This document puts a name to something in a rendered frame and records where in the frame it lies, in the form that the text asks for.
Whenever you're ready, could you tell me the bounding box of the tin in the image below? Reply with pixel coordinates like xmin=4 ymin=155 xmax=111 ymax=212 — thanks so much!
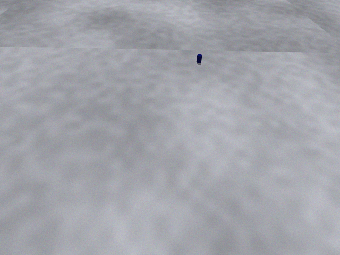
xmin=197 ymin=54 xmax=202 ymax=63

